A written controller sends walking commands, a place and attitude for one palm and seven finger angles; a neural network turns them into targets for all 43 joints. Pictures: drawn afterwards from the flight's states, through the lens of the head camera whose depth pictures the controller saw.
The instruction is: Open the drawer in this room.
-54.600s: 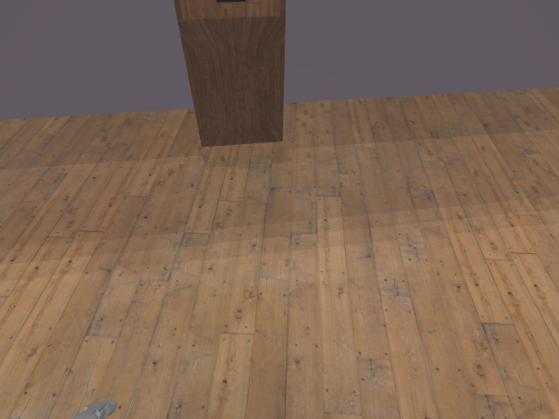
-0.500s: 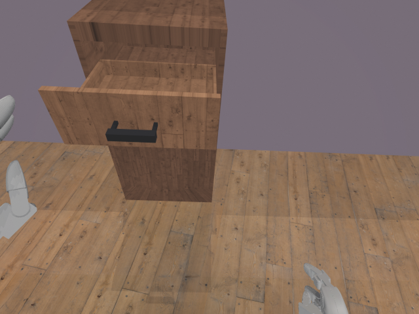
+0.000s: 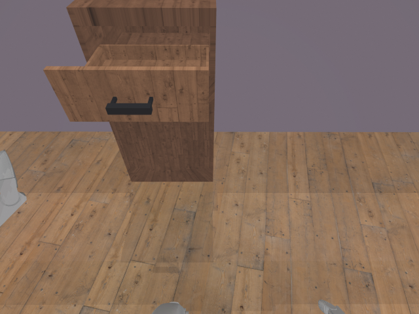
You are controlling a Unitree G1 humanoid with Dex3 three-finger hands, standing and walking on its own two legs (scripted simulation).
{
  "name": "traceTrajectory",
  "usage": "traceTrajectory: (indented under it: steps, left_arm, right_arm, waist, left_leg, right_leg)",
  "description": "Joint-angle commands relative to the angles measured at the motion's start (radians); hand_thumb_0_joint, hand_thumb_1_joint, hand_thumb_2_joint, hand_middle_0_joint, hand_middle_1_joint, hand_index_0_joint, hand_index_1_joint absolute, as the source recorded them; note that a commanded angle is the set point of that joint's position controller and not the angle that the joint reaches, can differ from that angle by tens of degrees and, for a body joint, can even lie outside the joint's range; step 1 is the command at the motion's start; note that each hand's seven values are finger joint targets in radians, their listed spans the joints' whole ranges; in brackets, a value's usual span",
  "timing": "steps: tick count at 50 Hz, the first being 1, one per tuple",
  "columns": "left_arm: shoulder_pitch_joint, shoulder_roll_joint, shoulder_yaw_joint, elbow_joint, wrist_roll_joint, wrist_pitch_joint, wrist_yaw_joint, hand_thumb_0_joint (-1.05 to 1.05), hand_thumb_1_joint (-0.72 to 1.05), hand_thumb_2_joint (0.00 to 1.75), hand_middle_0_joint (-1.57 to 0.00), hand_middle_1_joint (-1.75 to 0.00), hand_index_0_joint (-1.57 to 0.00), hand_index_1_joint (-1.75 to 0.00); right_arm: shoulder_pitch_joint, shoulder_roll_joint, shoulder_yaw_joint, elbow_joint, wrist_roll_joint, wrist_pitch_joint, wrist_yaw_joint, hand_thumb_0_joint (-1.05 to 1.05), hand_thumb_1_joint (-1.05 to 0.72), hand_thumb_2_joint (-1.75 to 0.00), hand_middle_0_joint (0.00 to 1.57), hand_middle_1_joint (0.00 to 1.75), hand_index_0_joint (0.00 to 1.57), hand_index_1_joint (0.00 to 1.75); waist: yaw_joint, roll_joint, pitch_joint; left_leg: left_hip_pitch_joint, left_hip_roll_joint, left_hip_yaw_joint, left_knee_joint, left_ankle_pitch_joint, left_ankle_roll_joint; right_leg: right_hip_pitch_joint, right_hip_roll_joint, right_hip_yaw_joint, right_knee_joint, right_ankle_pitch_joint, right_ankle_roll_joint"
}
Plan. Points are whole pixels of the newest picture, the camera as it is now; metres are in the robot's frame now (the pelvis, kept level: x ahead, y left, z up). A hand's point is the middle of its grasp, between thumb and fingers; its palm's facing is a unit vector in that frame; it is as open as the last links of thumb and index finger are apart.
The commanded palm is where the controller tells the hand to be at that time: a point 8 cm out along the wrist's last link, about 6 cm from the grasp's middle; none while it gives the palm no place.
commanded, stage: stop stepping back and stand still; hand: left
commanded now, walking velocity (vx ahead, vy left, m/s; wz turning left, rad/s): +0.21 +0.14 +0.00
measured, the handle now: (131, 104) +0.64 +0.26 +0.04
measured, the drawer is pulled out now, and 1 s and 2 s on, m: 0.29 0.29 0.29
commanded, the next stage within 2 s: let the arm hang, fingers relaxed in 0.14 s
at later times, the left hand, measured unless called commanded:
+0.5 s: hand out of the picture +0.13 +0.17 -0.14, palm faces -0.04 -0.97 -0.23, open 7.4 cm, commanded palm none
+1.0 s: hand out of the picture +0.05 +0.19 -0.15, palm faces +0.06 -0.97 -0.23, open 7.3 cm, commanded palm none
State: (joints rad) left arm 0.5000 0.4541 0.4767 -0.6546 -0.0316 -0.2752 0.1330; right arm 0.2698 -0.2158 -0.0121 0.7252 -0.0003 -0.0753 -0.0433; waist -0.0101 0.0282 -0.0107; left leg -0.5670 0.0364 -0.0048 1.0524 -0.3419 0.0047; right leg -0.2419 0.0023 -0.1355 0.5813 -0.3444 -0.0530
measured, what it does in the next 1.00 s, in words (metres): steps on the spot: left foot, then right foot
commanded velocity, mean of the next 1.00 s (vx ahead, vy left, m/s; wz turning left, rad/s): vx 0.01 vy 0.01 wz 0.00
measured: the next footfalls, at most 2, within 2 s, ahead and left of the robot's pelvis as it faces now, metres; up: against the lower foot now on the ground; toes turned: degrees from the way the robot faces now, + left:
left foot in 0.24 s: +0.05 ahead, +0.10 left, +0.00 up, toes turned +3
right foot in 0.48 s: +0.11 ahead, -0.09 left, +0.00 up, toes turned +1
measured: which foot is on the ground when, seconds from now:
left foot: up 0.00-0.22, down 0.24-1.00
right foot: down 0.00-0.26, up 0.28-0.46, down 0.48-1.00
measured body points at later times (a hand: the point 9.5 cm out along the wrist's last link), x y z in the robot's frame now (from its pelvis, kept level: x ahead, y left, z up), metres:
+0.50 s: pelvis +0.01 +0.00 -0.02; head +0.02 -0.01 +0.43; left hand +0.13 +0.23 -0.12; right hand +0.13 -0.23 -0.15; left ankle +0.06 +0.13 -0.72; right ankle +0.07 -0.09 -0.73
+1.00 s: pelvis +0.04 +0.01 +0.01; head +0.05 +0.00 +0.46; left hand +0.05 +0.25 -0.14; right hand +0.05 -0.21 -0.15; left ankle +0.01 +0.10 -0.73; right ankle +0.07 -0.09 -0.73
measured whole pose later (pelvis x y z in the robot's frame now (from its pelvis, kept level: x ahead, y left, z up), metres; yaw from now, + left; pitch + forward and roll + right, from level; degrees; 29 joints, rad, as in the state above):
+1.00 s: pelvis +0.04 +0.01 +0.01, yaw +2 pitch -2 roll +0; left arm 0.25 0.17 0.01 1.08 0.01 0.01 0.03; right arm 0.28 -0.15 0.00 1.08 -0.01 0.01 -0.05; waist 0.00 0.03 0.05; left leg -0.11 -0.04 0.03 0.41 -0.27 0.04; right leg -0.21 0.01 -0.02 0.44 -0.19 -0.02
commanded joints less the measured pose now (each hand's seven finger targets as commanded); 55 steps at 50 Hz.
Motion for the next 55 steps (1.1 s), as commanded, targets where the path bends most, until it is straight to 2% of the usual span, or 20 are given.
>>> traceTrajectory:
  steps: [1, 6, 9, 11, 12, 13, 15, 18, 21, 23, 24, 25, 29, 33, 35, 36, 37, 41, 49, 55]
  left_arm:
    - [0.040, 0.116, 0.116, -0.021, -0.023, -0.036, 0.005, 0.00, 0.90, 0.90, -0.20, -0.30, -0.20, -0.30]
    - [0.010, 0.105, 0.049, -0.119, -0.005, -0.052, 0.017, 0.00, 0.90, 0.90, -0.20, -0.30, -0.20, -0.30]
    - [-0.003, 0.124, 0.054, -0.234, -0.004, -0.047, 0.038, 0.00, 0.90, 0.90, -0.20, -0.30, -0.20, -0.30]
    - [-0.008, 0.141, 0.071, -0.317, -0.011, -0.054, 0.047, 0.00, 0.90, 0.90, -0.20, -0.30, -0.20, -0.30]
    - [0.018, -0.173, -0.379, 0.674, 0.103, 0.170, -0.103, 0.00, 0.90, 0.90, -0.20, -0.30, -0.20, -0.30]
    - [-0.012, -0.182, -0.377, 0.661, 0.087, 0.269, -0.112, 0.00, 0.90, 0.90, -0.20, -0.30, -0.20, -0.30]
    - [-0.077, -0.185, -0.388, 0.648, 0.087, 0.288, -0.108, 0.00, 0.90, 0.90, -0.20, -0.30, -0.20, -0.30]
    - [-0.180, -0.157, -0.408, 0.819, 0.071, 0.291, -0.120, 0.00, 0.90, 0.90, -0.20, -0.30, -0.20, -0.30]
    - [-0.115, -0.125, -0.403, 1.054, 0.063, 0.309, -0.136, 0.00, 0.90, 0.90, -0.20, -0.30, -0.20, -0.30]
    - [-0.001, -0.017, -0.386, 1.200, 0.069, 0.308, -0.128, 0.00, 0.90, 0.90, -0.20, -0.30, -0.20, -0.30]
    - [-0.059, 0.049, -0.385, 1.209, 0.068, 0.302, -0.129, 0.00, 0.90, 0.90, -0.20, -0.30, -0.20, -0.30]
    - [-0.155, 0.068, -0.393, 1.207, 0.065, 0.304, -0.127, 0.00, 0.90, 0.90, -0.20, -0.30, -0.20, -0.30]
    - [-0.256, -0.100, -0.391, 1.332, 0.066, 0.283, -0.108, 0.00, 0.90, 0.90, -0.20, -0.30, -0.20, -0.30]
    - [-0.195, -0.130, -0.402, 1.472, 0.053, 0.286, -0.104, 0.00, 0.90, 0.90, -0.20, -0.30, -0.20, -0.30]
    - [-0.124, -0.189, -0.417, 1.515, 0.033, 0.284, -0.112, 0.00, 0.90, 0.90, -0.20, -0.30, -0.20, -0.30]
    - [-0.137, -0.184, -0.425, 1.533, 0.031, 0.282, -0.112, 0.00, 0.90, 0.90, -0.20, -0.30, -0.20, -0.30]
    - [-0.146, -0.196, -0.432, 1.548, 0.035, 0.278, -0.115, 0.00, 0.90, 0.90, -0.20, -0.30, -0.20, -0.30]
    - [-0.149, -0.165, -0.437, 1.640, 0.036, 0.278, -0.104, 0.00, 0.90, 0.90, -0.20, -0.30, -0.20, -0.30]
    - [-0.188, -0.183, -0.449, 1.723, 0.041, 0.279, -0.096, 0.00, 0.90, 0.90, -0.20, -0.30, -0.20, -0.30]
    - [-0.208, -0.186, -0.442, 1.735, 0.042, 0.270, -0.094, 0.00, 0.90, 0.90, -0.20, -0.30, -0.20, -0.30]
  right_arm:
    - [-0.144, -0.106, -0.058, -0.203, 0.012, -0.057, -0.011, 0.00, -0.90, -0.90, 0.20, 0.30, 0.20, 0.30]
    - [-0.156, -0.091, -0.044, -0.224, 0.010, -0.086, -0.023, 0.00, -0.90, -0.90, 0.20, 0.30, 0.20, 0.30]
    - [-0.138, -0.101, -0.045, -0.240, -0.001, -0.110, -0.031, 0.00, -0.90, -0.90, 0.20, 0.30, 0.20, 0.30]
    - [-0.131, -0.133, -0.053, -0.260, -0.001, -0.115, -0.037, 0.00, -0.90, -0.90, 0.20, 0.30, 0.20, 0.30]
    - [-0.043, -0.281, -0.083, -0.016, -0.017, -0.111, 0.062, 0.00, -0.90, -0.90, 0.20, 0.30, 0.20, 0.30]
    - [0.029, -0.204, -0.076, -0.057, -0.011, -0.027, 0.064, 0.00, -0.90, -0.90, 0.20, 0.30, 0.20, 0.30]
    - [0.034, -0.201, -0.068, -0.077, -0.032, -0.013, 0.042, 0.00, -0.90, -0.90, 0.20, 0.30, 0.20, 0.30]
    - [-0.014, -0.202, -0.049, -0.080, -0.045, 0.013, 0.032, 0.00, -0.90, -0.90, 0.20, 0.30, 0.20, 0.30]
    - [-0.148, -0.191, -0.031, -0.063, -0.037, 0.048, 0.034, 0.00, -0.90, -0.90, 0.20, 0.30, 0.20, 0.30]
    - [-0.182, -0.108, -0.019, -0.048, -0.017, 0.075, 0.032, 0.00, -0.90, -0.90, 0.20, 0.30, 0.20, 0.30]
    - [-0.154, -0.084, -0.021, -0.063, -0.008, 0.092, 0.038, 0.00, -0.90, -0.90, 0.20, 0.30, 0.20, 0.30]
    - [-0.139, -0.108, -0.025, -0.057, -0.013, 0.106, 0.045, 0.00, -0.90, -0.90, 0.20, 0.30, 0.20, 0.30]
    - [-0.017, -0.099, -0.048, 0.069, -0.022, 0.105, 0.038, 0.00, -0.90, -0.90, 0.20, 0.30, 0.20, 0.30]
    - [0.102, -0.012, -0.026, 0.175, -0.011, 0.089, 0.030, 0.00, -0.90, -0.90, 0.20, 0.30, 0.20, 0.30]
    - [0.103, -0.080, -0.033, 0.192, -0.020, 0.071, 0.010, 0.00, -0.90, -0.90, 0.20, 0.30, 0.20, 0.30]
    - [0.064, -0.098, -0.028, 0.184, -0.026, 0.073, 0.000, 0.00, -0.90, -0.90, 0.20, 0.30, 0.20, 0.30]
    - [0.025, -0.107, -0.021, 0.180, -0.030, 0.078, -0.007, 0.00, -0.90, -0.90, 0.20, 0.30, 0.20, 0.30]
    - [0.082, -0.051, -0.007, 0.262, -0.004, 0.052, -0.016, 0.00, -0.90, -0.90, 0.20, 0.30, 0.20, 0.30]
    - [0.075, -0.023, -0.003, 0.333, -0.008, 0.067, -0.003, 0.00, -0.90, -0.90, 0.20, 0.30, 0.20, 0.30]
    - [0.073, -0.016, -0.004, 0.366, -0.012, 0.064, 0.002, 0.00, -0.90, -0.90, 0.20, 0.30, 0.20, 0.30]
  waist:
    - [-0.017, -0.111, 0.003]
    - [-0.003, -0.202, 0.008]
    - [-0.003, -0.091, -0.007]
    - [-0.001, 0.127, -0.049]
    - [-0.076, 0.246, 0.017]
    - [-0.062, 0.223, -0.057]
    - [-0.079, 0.086, -0.169]
    - [-0.032, -0.038, -0.117]
    - [0.070, 0.030, -0.059]
    - [0.125, -0.187, 0.023]
    - [0.082, -0.277, 0.087]
    - [0.046, -0.179, 0.131]
    - [-0.024, -0.108, 0.046]
    - [-0.030, -0.054, -0.043]
    - [0.005, 0.192, -0.035]
    - [0.013, 0.146, -0.008]
    - [0.032, 0.036, 0.005]
    - [0.014, 0.092, -0.062]
    - [0.010, -0.024, 0.098]
    - [0.013, -0.034, 0.099]
  left_leg:
    - [-0.133, 0.034, 0.000, 0.041, 0.100, -0.005]
    - [0.160, 0.004, 0.116, -0.377, 0.077, 0.029]
    - [0.336, -0.017, 0.113, -0.564, 0.094, 0.039]
    - [0.421, 0.090, -0.063, -0.672, 0.122, 0.082]
    - [0.394, 0.175, -0.174, -0.528, 0.488, 0.128]
    - [0.469, 0.252, -0.290, -0.574, 0.813, 0.205]
    - [0.523, 0.283, -0.333, -0.543, 1.006, 0.250]
    - [0.408, 0.244, -0.209, -0.566, 0.699, 0.223]
    - [0.068, 0.148, -0.082, -0.619, 0.162, 0.128]
    - [-0.085, -0.047, 0.015, -0.352, -0.238, 0.024]
    - [-0.057, -0.093, 0.013, -0.141, -0.248, -0.005]
    - [0.007, -0.063, -0.041, -0.033, -0.202, -0.001]
    - [0.119, -0.017, -0.050, 0.019, -0.077, 0.009]
    - [0.415, -0.030, -0.021, -0.580, 0.014, 0.032]
    - [0.459, 0.179, -0.307, -0.757, 0.110, 0.108]
    - [0.408, 0.255, -0.358, -0.784, 0.181, 0.166]
    - [0.303, 0.239, -0.288, -0.756, 0.221, 0.168]
    - [0.495, 0.110, -0.108, -0.677, 0.736, 0.045]
    - [0.363, 0.061, -0.079, -0.760, 0.198, 0.037]
    - [0.379, 0.057, -0.067, -0.767, 0.187, 0.036]
  right_leg:
    - [0.054, -0.307, 0.335, -0.346, 0.097, -0.119]
    - [-0.019, -0.258, 0.212, -0.344, 0.005, -0.082]
    - [-0.051, -0.223, 0.211, -0.260, -0.019, -0.054]
    - [-0.074, -0.119, 0.150, -0.058, 0.047, 0.011]
    - [-0.310, -0.100, 0.025, 0.269, 0.131, 0.085]
    - [-0.381, -0.024, 0.084, 0.450, -0.248, 0.088]
    - [-0.427, -0.004, 0.174, 0.630, -0.305, 0.098]
    - [-0.325, -0.036, 0.165, 0.513, -0.306, 0.097]
    - [0.035, -0.027, 0.118, 0.244, -0.073, 0.088]
    - [0.085, -0.140, 0.366, -0.136, -0.169, 0.051]
    - [-0.104, -0.338, 0.689, -0.434, -0.437, -0.024]
    - [-0.216, -0.371, 0.749, -0.509, -0.520, -0.079]
    - [-0.174, -0.268, 0.533, -0.387, -0.222, -0.123]
    - [-0.094, -0.171, 0.339, -0.217, 0.030, -0.076]
    - [-0.187, -0.034, 0.203, -0.039, 0.012, 0.015]
    - [-0.153, -0.027, 0.151, -0.018, -0.010, 0.040]
    - [-0.045, -0.031, 0.156, -0.058, 0.017, 0.042]
    - [0.046, -0.047, 0.151, -0.102, 0.307, 0.019]
    - [0.070, -0.086, 0.216, -0.225, 0.242, 0.008]
    - [0.070, -0.085, 0.229, -0.243, 0.239, 0.008]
